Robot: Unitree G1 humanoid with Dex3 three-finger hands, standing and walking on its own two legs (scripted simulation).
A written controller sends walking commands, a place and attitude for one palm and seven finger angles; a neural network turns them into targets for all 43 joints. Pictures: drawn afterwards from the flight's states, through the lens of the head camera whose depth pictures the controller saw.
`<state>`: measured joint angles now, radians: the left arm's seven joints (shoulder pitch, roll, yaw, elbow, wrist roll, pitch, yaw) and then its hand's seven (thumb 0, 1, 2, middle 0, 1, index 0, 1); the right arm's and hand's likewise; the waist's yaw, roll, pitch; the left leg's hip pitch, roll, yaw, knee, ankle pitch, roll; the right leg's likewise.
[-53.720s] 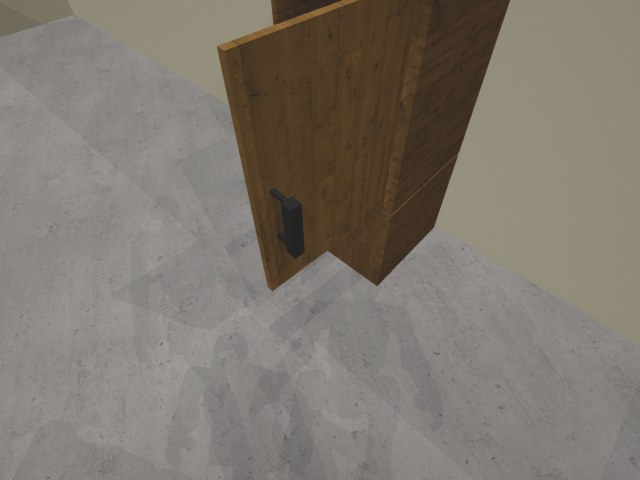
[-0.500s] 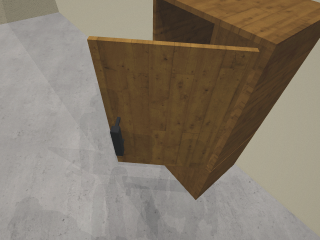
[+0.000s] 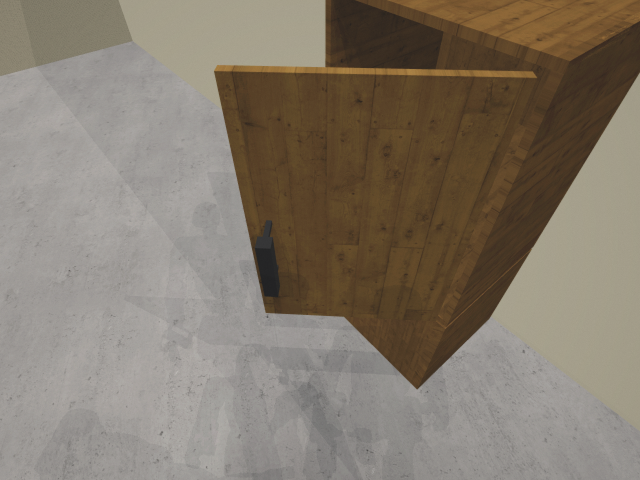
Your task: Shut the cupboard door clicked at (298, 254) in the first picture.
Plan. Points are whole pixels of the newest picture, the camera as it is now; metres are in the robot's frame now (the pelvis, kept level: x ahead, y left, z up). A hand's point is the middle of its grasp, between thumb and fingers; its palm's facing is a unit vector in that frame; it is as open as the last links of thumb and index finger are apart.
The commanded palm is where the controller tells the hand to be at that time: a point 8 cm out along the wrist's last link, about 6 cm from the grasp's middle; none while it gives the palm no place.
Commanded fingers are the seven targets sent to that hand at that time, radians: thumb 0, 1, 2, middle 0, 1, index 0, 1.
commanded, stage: come to a stop and stand still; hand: left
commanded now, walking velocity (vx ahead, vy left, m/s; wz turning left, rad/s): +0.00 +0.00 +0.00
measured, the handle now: (270, 258) +0.51 +0.14 -0.09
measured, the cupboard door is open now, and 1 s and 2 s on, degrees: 47 47 47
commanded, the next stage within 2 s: look again from close up in 0.20 s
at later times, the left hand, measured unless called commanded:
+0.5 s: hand out of the picture +0.03 +0.18 -0.17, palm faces -0.03 -0.97 -0.22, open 7.4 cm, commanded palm none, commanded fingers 0.00 0.90 0.90 -0.20 -0.30 -0.20 -0.30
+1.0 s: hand out of the picture +0.15 +0.19 -0.12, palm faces +0.18 -0.95 -0.26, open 7.3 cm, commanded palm +0.14 +0.22 -0.07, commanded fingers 0.00 0.90 0.90 -0.27 -0.38 -0.27 -0.38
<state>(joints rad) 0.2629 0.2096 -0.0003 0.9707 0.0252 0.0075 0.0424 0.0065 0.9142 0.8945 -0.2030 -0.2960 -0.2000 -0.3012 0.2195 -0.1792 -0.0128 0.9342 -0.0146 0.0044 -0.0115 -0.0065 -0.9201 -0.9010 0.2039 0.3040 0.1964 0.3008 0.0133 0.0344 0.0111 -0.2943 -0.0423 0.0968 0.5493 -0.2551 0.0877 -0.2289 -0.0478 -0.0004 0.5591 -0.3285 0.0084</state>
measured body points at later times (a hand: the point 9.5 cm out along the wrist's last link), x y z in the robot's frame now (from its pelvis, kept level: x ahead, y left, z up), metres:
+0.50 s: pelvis +0.02 -0.01 +0.01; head +0.04 +0.00 +0.46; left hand +0.03 +0.23 -0.15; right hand +0.04 -0.26 -0.14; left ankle +0.03 +0.06 -0.73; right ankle -0.01 -0.15 -0.73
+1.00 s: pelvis +0.03 -0.03 +0.00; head +0.07 -0.03 +0.45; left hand +0.13 +0.24 -0.10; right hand +0.11 -0.28 -0.13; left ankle +0.03 +0.06 -0.73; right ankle -0.01 -0.15 -0.71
